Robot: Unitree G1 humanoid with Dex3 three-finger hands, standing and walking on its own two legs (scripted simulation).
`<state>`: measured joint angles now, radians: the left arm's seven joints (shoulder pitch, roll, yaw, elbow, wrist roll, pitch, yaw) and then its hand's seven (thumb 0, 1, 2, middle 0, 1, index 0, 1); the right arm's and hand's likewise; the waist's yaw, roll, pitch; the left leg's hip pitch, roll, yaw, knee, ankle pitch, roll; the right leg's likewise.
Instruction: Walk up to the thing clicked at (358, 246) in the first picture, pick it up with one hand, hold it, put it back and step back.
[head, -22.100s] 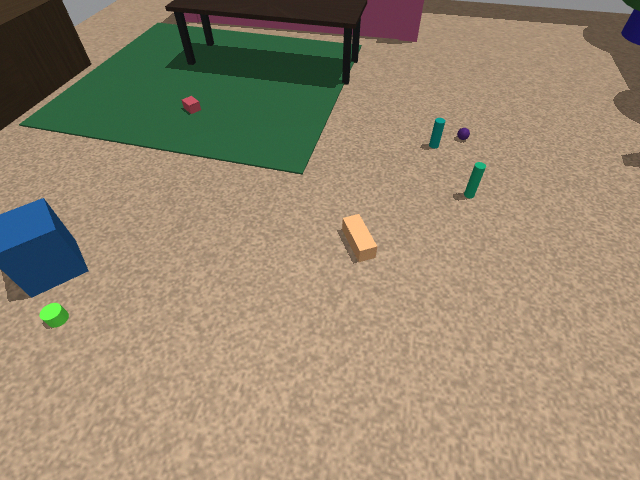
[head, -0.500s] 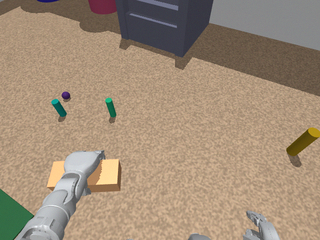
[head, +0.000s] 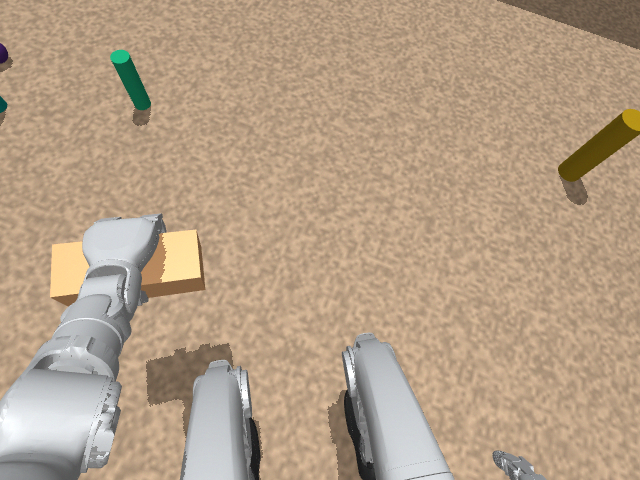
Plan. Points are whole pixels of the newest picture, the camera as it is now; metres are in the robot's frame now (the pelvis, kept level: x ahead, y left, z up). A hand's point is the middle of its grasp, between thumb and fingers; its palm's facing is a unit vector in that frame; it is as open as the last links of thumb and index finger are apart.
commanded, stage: crouch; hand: left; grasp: from above
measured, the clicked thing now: (134, 268) +0.43 +0.22 -0.15
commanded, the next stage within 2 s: lower in 1.14 s
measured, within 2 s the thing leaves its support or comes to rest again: neither
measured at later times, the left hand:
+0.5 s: hand (165, 281) +0.45 +0.21 -0.29, palm faces -0.44 -0.01 -0.90, open 10.8 cm
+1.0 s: hand (174, 284) +0.46 +0.21 -0.36, palm faces -0.46 -0.01 -0.89, open 10.8 cm
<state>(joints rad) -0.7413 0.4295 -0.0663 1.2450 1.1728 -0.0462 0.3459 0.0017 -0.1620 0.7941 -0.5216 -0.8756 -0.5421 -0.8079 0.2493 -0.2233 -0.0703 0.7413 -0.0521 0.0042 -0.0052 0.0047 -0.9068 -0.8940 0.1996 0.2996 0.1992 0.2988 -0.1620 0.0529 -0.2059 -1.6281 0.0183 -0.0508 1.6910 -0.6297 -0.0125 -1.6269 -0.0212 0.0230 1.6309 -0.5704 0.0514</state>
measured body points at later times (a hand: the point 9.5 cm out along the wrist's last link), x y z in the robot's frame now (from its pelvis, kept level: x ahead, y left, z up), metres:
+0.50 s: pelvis -0.02 -0.01 -0.13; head +0.21 +0.03 +0.26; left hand +0.47 +0.21 -0.24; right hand +0.04 -0.29 -0.25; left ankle +0.06 +0.12 -0.52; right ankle +0.08 -0.15 -0.52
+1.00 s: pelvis -0.02 -0.01 -0.19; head +0.22 +0.03 +0.19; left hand +0.48 +0.21 -0.31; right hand +0.00 -0.28 -0.30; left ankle +0.06 +0.12 -0.52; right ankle +0.08 -0.15 -0.52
